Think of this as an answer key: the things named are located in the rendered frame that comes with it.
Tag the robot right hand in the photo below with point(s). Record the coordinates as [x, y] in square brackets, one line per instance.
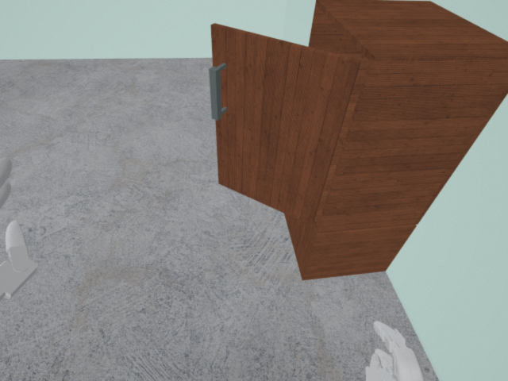
[402, 366]

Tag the cupboard door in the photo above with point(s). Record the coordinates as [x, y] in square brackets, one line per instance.
[286, 104]

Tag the robot left hand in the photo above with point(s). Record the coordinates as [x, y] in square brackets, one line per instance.
[14, 274]

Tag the handle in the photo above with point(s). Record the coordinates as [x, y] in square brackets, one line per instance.
[215, 91]

